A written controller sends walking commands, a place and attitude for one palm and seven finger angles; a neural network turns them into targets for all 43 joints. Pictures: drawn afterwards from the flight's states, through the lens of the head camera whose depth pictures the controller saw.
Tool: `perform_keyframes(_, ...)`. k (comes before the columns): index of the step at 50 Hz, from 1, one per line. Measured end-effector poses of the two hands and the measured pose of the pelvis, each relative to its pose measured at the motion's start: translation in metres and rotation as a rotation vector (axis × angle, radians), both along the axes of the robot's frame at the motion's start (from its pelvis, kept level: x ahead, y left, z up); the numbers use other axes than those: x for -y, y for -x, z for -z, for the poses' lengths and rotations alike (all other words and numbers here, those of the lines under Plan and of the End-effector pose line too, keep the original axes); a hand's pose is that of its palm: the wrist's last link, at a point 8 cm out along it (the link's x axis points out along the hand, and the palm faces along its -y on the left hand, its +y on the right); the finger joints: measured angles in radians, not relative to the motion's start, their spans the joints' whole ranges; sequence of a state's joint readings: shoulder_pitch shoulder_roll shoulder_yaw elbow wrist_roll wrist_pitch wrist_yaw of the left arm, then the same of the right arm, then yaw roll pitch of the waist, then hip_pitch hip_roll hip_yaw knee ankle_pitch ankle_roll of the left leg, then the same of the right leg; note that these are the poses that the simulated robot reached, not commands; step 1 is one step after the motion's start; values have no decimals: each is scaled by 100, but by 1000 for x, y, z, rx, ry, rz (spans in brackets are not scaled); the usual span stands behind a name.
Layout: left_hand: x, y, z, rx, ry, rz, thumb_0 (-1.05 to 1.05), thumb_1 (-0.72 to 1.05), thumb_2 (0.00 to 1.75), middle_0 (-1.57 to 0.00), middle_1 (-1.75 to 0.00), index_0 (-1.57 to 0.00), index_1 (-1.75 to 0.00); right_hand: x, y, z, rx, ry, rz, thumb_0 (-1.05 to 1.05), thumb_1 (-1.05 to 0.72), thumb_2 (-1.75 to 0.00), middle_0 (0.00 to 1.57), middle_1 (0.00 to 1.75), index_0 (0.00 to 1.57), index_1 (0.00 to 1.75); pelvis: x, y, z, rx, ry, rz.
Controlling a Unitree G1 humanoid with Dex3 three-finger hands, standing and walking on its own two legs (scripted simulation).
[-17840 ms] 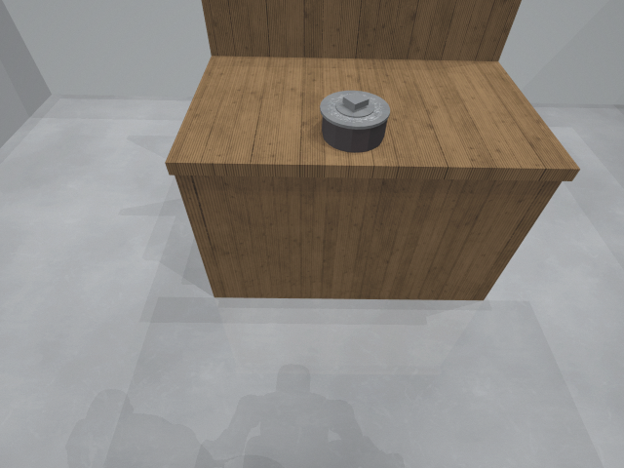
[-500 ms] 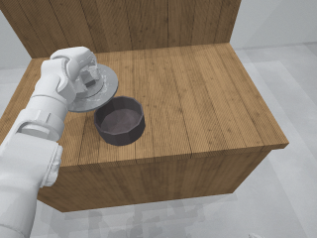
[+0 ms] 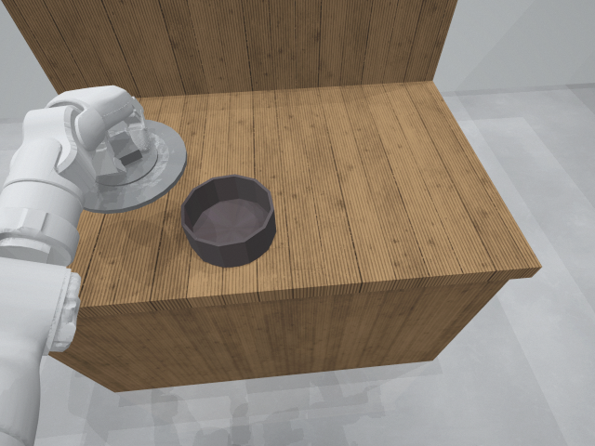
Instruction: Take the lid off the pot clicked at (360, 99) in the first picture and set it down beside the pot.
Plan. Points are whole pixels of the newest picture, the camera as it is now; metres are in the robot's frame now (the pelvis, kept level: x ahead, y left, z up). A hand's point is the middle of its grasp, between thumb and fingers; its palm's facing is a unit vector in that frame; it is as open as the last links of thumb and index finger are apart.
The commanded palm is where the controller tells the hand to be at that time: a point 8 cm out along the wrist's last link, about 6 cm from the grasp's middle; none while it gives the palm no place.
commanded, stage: move the lid sideways beside the pot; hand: left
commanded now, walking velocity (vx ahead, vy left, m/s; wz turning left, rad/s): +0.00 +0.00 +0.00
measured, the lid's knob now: (118, 151) +0.50 +0.24 +0.13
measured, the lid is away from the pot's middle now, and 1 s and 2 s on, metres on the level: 0.13 0.24 0.24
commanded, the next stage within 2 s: lower the lid onto the table in 1.00 s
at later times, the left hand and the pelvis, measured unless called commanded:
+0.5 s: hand (78, 153) +0.47 +0.28 +0.15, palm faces -0.37 -0.09 -0.93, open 7.6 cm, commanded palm +0.49 +0.29 +0.22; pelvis +0.00 +0.00 +0.00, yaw +0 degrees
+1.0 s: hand (36, 162) +0.46 +0.34 +0.14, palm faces -0.41 -0.09 -0.91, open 7.6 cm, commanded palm +0.50 +0.33 +0.22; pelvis +0.01 +0.01 +0.00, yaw +0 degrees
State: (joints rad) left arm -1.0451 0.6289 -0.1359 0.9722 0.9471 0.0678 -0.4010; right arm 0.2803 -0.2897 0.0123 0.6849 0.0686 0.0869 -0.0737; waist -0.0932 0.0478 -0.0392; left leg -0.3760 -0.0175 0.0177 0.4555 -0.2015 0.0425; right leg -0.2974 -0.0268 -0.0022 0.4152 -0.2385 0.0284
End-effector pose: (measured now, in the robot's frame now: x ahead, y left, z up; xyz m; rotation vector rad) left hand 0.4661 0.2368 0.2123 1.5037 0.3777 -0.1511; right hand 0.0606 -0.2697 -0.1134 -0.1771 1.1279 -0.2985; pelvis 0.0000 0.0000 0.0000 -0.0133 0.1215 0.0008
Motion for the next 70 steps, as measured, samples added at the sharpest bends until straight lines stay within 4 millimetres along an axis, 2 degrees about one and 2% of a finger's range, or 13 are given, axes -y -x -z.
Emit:
perform_keyframes(21, -33, -2, 1, -28, -8, -44, 5, 17, 82, -56, -96, -69, -102, -2, 10, 0, -45, 17, 8, 0, -90, -90, 21, 30, 21, 30, -3, 0, 0, -19, 7, 1)
perform_keyframes(34, -64, -6, 4, -52, 4, -89, 5, 18, 82, -55, -96, -69, -103, 4, 15, -1, -103, 42, 31, 0, -90, -90, 21, 30, 21, 30, -4, -6, 1, -39, 13, 3)
perform_keyframes(47, -96, -1, 8, -80, -7, -121, 5, 18, 82, -55, -96, -69, -103, 4, 9, -2, -133, 53, 28, 0, -90, -90, 21, 30, 21, 30, -6, -8, 3, -55, 20, -3)
perform_keyframes(52, -98, 1, 11, -96, -20, -101, 5, 18, 81, -55, -96, -69, -102, 1, 8, -1, -145, 54, 18, 0, -90, -90, 21, 30, 21, 30, -8, -8, 3, -60, 23, -8)
perform_keyframes(60, -89, -4, 12, -78, -4, -63, 5, 18, 82, -55, -96, -69, -102, -4, 8, 0, -139, 49, 14, 0, -90, -90, 21, 30, 21, 30, -10, -7, 4, -63, 24, -8)
perform_keyframes(70, -92, -13, 28, -100, 4, -81, 5, 18, 82, -55, -96, -69, -103, -4, 26, -1, -159, 58, 60, 0, -90, -90, 21, 30, 21, 30, -11, -7, 5, -77, 24, 11)
